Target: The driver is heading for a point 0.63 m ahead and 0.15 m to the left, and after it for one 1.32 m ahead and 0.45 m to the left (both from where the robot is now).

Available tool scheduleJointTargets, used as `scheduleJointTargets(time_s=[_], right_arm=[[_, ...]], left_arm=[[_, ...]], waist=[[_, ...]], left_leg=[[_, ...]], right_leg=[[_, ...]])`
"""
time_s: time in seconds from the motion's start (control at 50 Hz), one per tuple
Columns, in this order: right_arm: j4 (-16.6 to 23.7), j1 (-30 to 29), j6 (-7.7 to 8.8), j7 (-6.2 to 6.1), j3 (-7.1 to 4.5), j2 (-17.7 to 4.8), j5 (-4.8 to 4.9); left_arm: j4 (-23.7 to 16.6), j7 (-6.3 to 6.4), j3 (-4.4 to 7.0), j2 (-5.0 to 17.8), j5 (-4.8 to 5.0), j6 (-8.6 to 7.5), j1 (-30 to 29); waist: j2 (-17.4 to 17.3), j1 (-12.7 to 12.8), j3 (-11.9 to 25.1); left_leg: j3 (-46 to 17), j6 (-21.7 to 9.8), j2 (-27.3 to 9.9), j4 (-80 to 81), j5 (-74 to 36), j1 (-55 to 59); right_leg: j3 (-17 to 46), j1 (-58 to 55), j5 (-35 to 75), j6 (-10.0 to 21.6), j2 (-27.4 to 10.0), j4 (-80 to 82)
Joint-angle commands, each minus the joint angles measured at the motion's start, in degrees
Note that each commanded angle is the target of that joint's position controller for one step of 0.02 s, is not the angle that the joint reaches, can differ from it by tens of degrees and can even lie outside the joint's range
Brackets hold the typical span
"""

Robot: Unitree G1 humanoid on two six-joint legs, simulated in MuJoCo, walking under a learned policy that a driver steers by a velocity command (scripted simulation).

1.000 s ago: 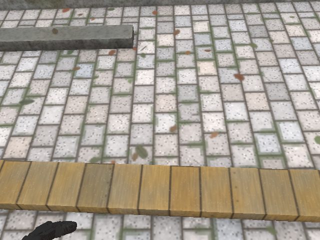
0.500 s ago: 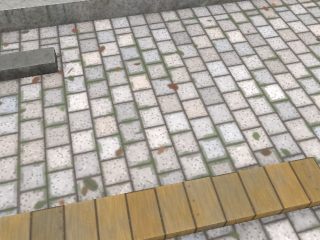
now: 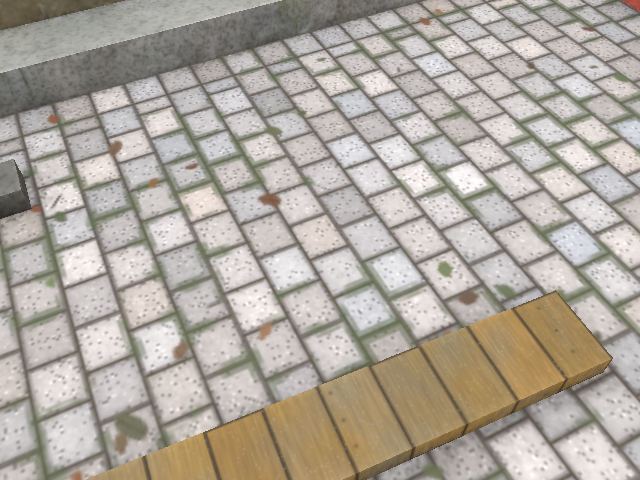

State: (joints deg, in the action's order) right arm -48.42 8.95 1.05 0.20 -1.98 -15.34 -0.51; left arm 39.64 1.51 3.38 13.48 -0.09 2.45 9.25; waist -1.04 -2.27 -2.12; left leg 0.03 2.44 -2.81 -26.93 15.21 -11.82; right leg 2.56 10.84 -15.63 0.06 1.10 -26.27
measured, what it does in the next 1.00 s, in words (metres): walks ahead: right foot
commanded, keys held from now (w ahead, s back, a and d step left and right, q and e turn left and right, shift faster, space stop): no key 0.18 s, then w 0.80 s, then w+q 0.02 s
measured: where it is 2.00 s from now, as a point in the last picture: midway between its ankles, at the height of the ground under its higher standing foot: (291, 378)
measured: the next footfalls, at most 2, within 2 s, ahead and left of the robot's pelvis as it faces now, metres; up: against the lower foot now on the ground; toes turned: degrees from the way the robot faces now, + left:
right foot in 0.84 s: +0.37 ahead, -0.10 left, +0.00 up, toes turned -4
left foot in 1.30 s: +0.63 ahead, +0.18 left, +0.06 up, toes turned +9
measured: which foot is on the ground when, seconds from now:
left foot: down 0.00-0.96, up 0.98-1.00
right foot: down 0.00-0.46, up 0.48-0.82, down 0.84-1.00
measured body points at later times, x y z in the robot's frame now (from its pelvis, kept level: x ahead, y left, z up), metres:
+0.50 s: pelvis +0.05 +0.04 -0.01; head +0.06 +0.06 +0.44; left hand +0.13 +0.31 -0.14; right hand +0.12 -0.25 -0.12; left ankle +0.04 +0.13 -0.74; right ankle -0.02 -0.12 -0.71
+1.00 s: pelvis +0.29 +0.03 -0.01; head +0.33 +0.05 +0.44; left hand +0.55 +0.23 -0.09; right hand +0.17 -0.21 -0.13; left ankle +0.06 +0.14 -0.69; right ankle +0.33 -0.09 -0.74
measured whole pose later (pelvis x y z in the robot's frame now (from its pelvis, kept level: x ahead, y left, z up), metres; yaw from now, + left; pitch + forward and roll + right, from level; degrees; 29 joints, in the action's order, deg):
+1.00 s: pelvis +0.29 +0.03 -0.01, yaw +0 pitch +3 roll -2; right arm -58.2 30.7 2.3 -0.2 -0.4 -11.6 -0.4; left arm 41.6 -2.7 1.7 11.6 0.9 -5.4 -4.0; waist 0.1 -5.2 -1.6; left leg -2.7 -3.0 -0.2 -38.9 26.3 0.0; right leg -4.5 20.2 -8.0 3.7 0.1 -26.5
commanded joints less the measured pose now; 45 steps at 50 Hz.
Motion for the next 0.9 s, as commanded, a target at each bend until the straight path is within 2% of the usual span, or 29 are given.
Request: scheduleJointTargets(time_s=[0.02, 0.06, 0.18, 0.22, 0.24, 0.26, 0.28, 0.3, 0.34, 0.36, 0.4, 0.42, 0.44, 0.46, 0.48, 0.5, 0.52, 0.54, 0.56, 0.58, 0.62, 0.68, 0.74, 0.76, 0.8, 0.84, 0.86, 0.88, 0.9], right_arm=[[2.70, -1.97, 0.11, -0.45, -1.39, -6.66, 0.02], [1.76, -1.73, -0.01, -0.52, -1.36, -6.61, 0.00], [-1.08, -1.75, -0.37, -0.76, -1.51, -7.17, 0.14], [-2.15, -1.48, -0.49, -0.88, -1.42, -6.57, 0.41], [-2.23, -1.94, -0.38, -0.91, -1.49, -6.42, 0.87], [-1.71, -3.28, -0.01, -0.85, -1.42, -5.94, 1.34], [-0.84, -4.88, 0.68, -0.66, -1.36, -5.66, 1.93], [0.01, -6.24, 1.55, -0.35, -1.42, -5.82, 2.44], [0.44, -5.85, 3.12, 0.58, -1.99, -7.12, 3.40], [0.04, -4.88, 3.21, 1.16, -2.03, -7.41, 3.11], [-2.66, 0.48, 3.54, 1.84, -2.02, -6.00, 2.39], [-5.31, 5.69, 3.51, 1.98, -2.40, -5.79, 1.84], [-7.60, 10.65, 3.28, 2.01, -2.97, -6.48, 1.47], [-9.40, 18.60, 3.43, 1.83, -3.69, -9.53, 1.44], [-8.75, 20.79, 3.98, 2.33, -5.37, -17.79, 0.78], [-7.10, 15.39, 4.81, 2.15, -4.02, -13.71, 0.10], [-5.55, 11.12, 5.29, 1.71, -2.95, -9.87, 0.61], [-4.40, 8.33, 5.38, 1.41, -2.52, -8.75, 0.82], [-4.10, 7.92, 5.33, 1.23, -2.19, -8.12, 1.04], [-4.34, 9.22, 5.13, 1.03, -1.75, -7.03, 0.83], [-5.33, 13.16, 4.80, 0.78, -1.32, -6.20, 0.61], [-6.06, 15.97, 3.95, -0.28, -1.15, -6.83, 0.28], [-5.90, 17.06, 3.30, -1.09, -0.91, -6.90, 0.30], [-5.85, 17.81, 3.27, -1.07, -0.94, -7.23, 0.11], [-6.45, 20.33, 3.06, -0.99, -0.78, -6.68, 0.55], [-7.20, 22.61, 2.28, -0.99, -0.49, -5.73, 0.45], [-7.81, 26.61, 1.58, -0.80, -0.19, -3.87, 0.85], [-8.61, 29.46, 0.91, -0.73, 0.08, -3.58, 0.68], [-8.78, 29.62, 0.40, -0.84, 0.20, -4.55, -0.02]], left_arm=[[-3.04, -0.01, 1.71, 7.42, -0.21, -1.63, -0.80], [-2.44, 0.06, 1.41, 6.84, -0.08, -1.77, -0.77], [-0.62, 0.10, 1.25, 7.15, 0.10, -1.94, -1.17], [0.65, 0.28, 1.54, 7.78, 0.42, -1.74, 0.43], [1.04, 0.33, 2.10, 9.35, 0.70, -1.58, 1.69], [1.46, 0.35, 2.33, 10.29, 0.79, -1.69, 3.39], [1.92, 0.35, 2.52, 11.11, 0.88, -2.11, 5.02], [2.36, 0.40, 2.60, 11.39, 0.94, -2.88, 6.06], [2.69, 0.45, 2.55, 10.71, 1.14, -4.43, 5.43], [2.48, 0.10, 2.40, 10.23, 1.38, -4.55, 3.81], [1.83, -0.39, 2.46, 10.61, 2.36, -4.29, -0.16], [1.91, -0.51, 2.37, 10.21, 2.34, -3.99, -1.09], [1.89, -0.57, 1.77, 8.26, 1.66, -4.03, -1.18], [0.43, -0.75, 0.48, 3.96, 0.71, -4.40, -2.73], [-2.39, -0.24, 0.32, 3.55, 1.69, -5.28, -3.15], [-1.21, 0.17, 1.36, 7.24, 3.20, -6.21, -1.81], [-0.19, -0.05, 1.73, 8.62, 3.53, -6.78, -0.97], [1.24, -0.22, 1.88, 8.52, 2.80, -7.07, 0.54], [1.55, -0.37, 2.01, 8.19, 1.78, -7.28, 0.13], [1.79, -0.70, 2.03, 7.42, 1.18, -7.27, -0.52], [2.17, -1.49, 1.88, 5.64, 0.76, -6.99, -0.73], [0.46, -1.90, 1.21, 3.65, 0.73, -6.82, -5.42], [-1.04, -2.62, 0.38, 2.35, 1.18, -7.18, -11.16], [-0.56, -2.83, 0.28, 2.60, 1.24, -7.05, -11.12], [-1.37, -3.40, 0.02, 2.60, 1.43, -6.93, -14.13], [-2.43, -4.31, -0.43, 1.90, 1.40, -7.23, -17.14], [-3.92, -4.61, -0.34, 2.97, 1.43, -7.78, -21.53], [-5.17, -5.15, -0.67, 1.97, 1.55, -8.59, -25.02], [-5.14, -5.64, -0.82, 0.98, 1.40, -9.23, -24.58]], waist=[[6.78, 0.76, 4.28], [6.31, 0.74, 3.49], [3.91, 0.66, 2.69], [4.73, 1.25, 3.53], [6.46, 2.19, 2.16], [8.57, 3.31, -0.22], [10.95, 4.18, -2.83], [12.54, 4.65, -4.70], [12.71, 3.75, -5.11], [10.45, 3.09, -4.39], [7.82, -0.23, -1.49], [7.06, -2.57, 0.44], [5.10, -4.28, 1.82], [-4.57, -6.83, 3.27], [-17.74, -6.30, 3.47], [-10.22, -3.83, -0.49], [-7.23, -2.03, -4.15], [-5.95, -0.44, -4.13], [-5.02, -0.36, -3.99], [-4.94, -0.43, -2.69], [-4.82, -0.79, -0.55], [-3.72, -1.15, -1.41], [-4.31, -2.26, -3.21], [-5.47, -2.46, -3.03], [-4.85, -3.25, -5.07], [-4.02, -3.57, -6.60], [-1.63, -5.75, -6.91], [-2.02, -6.64, -6.05], [-4.99, -5.36, -3.12]], left_leg=[[-0.40, -0.67, -0.58, 1.33, -8.34, 0.24], [-0.46, -0.73, -0.61, 1.72, -8.69, 0.93], [-0.47, -0.31, -0.75, 3.09, -9.33, 2.78], [2.40, -0.43, 1.58, 0.50, -0.33, 1.86], [4.23, -0.87, 3.24, -3.15, 5.31, -1.42], [4.49, -1.74, 3.94, -6.91, 8.31, -6.17], [3.49, -3.01, 3.60, -10.54, 10.13, -10.45], [0.87, -4.47, 2.05, -14.89, 12.11, -13.76], [-2.91, -7.29, -1.27, -19.46, 16.22, -19.79], [-2.20, -8.24, -1.84, -16.16, 16.27, -19.11], [1.81, -8.49, 0.71, -5.16, 4.32, -4.23], [4.42, -7.61, 3.41, -1.48, -3.39, 5.66], [3.62, -7.02, 3.98, -0.83, -3.99, 12.45], [-10.06, -9.58, -5.49, 7.31, 2.82, 18.83], [-37.78, -19.07, -19.78, 18.24, 13.95, 21.62], [-42.41, -21.39, -22.30, 20.24, 22.52, 17.65], [-35.98, -18.68, -19.55, 20.05, 23.27, 15.95], [-29.10, -15.75, -16.29, 19.75, 18.34, 15.52], [-24.14, -13.86, -14.21, 19.59, 10.83, 15.54], [-19.54, -12.26, -12.00, 19.44, 4.02, 15.26], [-13.75, -12.02, -10.07, 18.59, -10.31, 16.58], [-9.21, -12.17, -9.43, 18.23, -23.74, 15.96], [-5.45, -10.73, -7.71, 19.66, -25.00, 11.76], [-4.37, -10.47, -7.43, 19.75, -23.90, 11.70], [-5.17, -11.31, -9.24, 19.68, -24.54, 14.02], [-5.92, -12.13, -11.59, 17.62, -29.66, 20.24], [-6.60, -11.62, -10.41, 15.40, -36.56, 26.19], [-6.39, -10.63, -9.56, 11.33, -49.64, 30.87], [-4.98, -9.48, -8.73, 6.59, -66.95, 30.62]], right_leg=[[6.33, -2.92, 18.92, 3.90, -6.70, 3.62], [6.28, -2.26, 18.63, 3.82, -6.51, 3.55], [5.71, -1.79, 17.57, 3.52, -5.71, 3.58], [6.24, -2.13, 2.65, 4.51, -5.25, 5.43], [9.04, -1.65, -9.26, 6.14, -6.47, 7.82], [14.27, -1.27, -20.14, 8.34, -9.47, 11.56], [20.14, -0.89, -26.12, 10.71, -12.99, 15.07], [24.94, -0.68, -26.60, 12.62, -16.02, 17.42], [27.31, -4.75, -20.15, 13.87, -19.10, 18.12], [23.60, -5.52, -16.46, 12.83, -17.98, 16.85], [14.34, 1.19, -8.54, 9.94, -12.88, 14.28], [10.29, 6.09, -5.77, 8.65, -10.25, 10.68], [6.96, 10.41, -4.08, 6.99, -7.46, 5.08], [1.09, 17.04, -4.74, 3.89, -2.28, -11.07], [-1.26, 29.64, -17.44, 1.33, 4.26, -27.08], [5.28, 34.30, -18.00, 2.14, 0.63, -36.26], [6.27, 37.16, -10.82, 3.48, -2.33, -37.94], [4.02, 36.67, -4.49, 3.70, -4.73, -37.04], [3.22, 36.37, 0.09, 3.43, -5.98, -34.49], [2.29, 34.09, 3.73, 3.01, -6.56, -32.97], [-0.22, 33.33, 8.33, 1.55, -5.84, -31.33], [-2.29, 35.25, 12.21, -0.67, -5.50, -26.05], [-4.03, 31.04, 19.01, -1.15, -4.35, -15.67], [-4.57, 29.04, 19.53, -0.91, -3.85, -15.01], [-5.01, 30.99, 18.60, -0.11, -3.67, -13.32], [-5.40, 36.10, 15.52, 1.30, -3.62, -12.81], [-8.22, 40.38, 8.86, 2.09, -2.19, -12.35], [-11.18, 40.44, 3.72, 2.91, -0.23, -9.95], [-13.12, 32.75, 3.36, 3.66, 2.52, -6.72]])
